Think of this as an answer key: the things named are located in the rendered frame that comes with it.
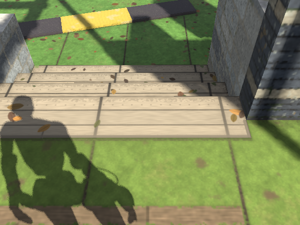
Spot stairs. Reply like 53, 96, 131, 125
0, 65, 229, 98

